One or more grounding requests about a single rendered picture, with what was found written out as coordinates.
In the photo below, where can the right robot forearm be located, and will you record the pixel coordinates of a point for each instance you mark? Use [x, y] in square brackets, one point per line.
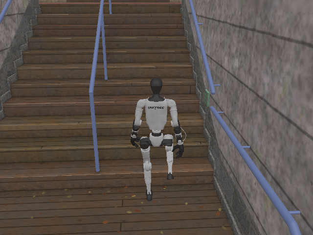
[178, 135]

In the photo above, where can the left robot forearm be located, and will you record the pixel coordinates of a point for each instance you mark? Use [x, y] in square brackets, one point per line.
[134, 130]

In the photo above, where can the humanoid robot head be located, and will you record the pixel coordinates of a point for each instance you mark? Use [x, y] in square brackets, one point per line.
[156, 85]

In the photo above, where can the robot left hand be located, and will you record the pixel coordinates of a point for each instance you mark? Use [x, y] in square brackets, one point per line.
[137, 139]

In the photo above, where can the left robot thigh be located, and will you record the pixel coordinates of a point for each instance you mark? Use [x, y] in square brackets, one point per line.
[145, 150]

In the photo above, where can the robot right hand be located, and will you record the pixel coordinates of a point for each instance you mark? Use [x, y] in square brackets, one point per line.
[181, 150]

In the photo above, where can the robot right upper arm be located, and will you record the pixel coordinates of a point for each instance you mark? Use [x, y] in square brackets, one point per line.
[173, 111]

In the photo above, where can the robot left upper arm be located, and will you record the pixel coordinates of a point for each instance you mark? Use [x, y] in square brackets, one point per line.
[138, 111]

